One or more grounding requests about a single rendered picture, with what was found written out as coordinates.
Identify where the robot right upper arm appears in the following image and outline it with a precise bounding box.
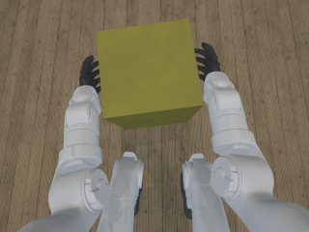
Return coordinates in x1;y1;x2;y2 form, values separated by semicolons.
210;154;309;232

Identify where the right robot hand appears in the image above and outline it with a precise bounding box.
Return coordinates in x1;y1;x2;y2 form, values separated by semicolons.
194;42;221;82

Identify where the right robot shin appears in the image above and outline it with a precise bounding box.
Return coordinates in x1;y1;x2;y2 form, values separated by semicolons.
185;153;212;209

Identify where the right robot forearm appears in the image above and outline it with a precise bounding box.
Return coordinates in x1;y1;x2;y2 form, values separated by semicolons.
203;71;274;179

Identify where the left robot forearm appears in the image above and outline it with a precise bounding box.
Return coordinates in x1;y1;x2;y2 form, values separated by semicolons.
48;85;102;210

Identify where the carton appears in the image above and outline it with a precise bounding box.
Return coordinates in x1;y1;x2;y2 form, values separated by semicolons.
97;18;204;130

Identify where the robot left upper arm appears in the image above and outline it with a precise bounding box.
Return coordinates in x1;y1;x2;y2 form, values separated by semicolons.
17;166;112;232

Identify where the left robot hand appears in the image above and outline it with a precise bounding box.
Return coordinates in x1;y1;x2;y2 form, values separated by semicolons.
79;55;101;93

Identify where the robot left foot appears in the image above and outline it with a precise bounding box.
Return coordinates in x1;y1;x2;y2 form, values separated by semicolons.
134;176;144;216

